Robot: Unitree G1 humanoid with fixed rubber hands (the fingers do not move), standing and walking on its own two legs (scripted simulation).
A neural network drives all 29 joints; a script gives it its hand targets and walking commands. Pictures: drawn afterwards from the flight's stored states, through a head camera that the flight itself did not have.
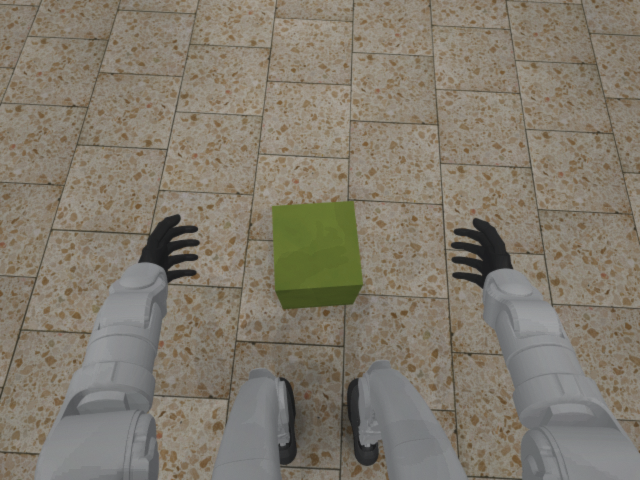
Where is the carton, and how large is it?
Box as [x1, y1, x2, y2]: [272, 201, 362, 308]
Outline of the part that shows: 353,201 272,206 275,291 283,308 350,304 353,302 362,285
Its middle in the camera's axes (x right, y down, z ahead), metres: -0.01 +0.05 +1.03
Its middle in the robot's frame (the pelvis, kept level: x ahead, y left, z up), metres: +0.52 -0.02 -0.57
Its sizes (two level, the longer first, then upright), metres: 0.210 0.200 0.250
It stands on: the floor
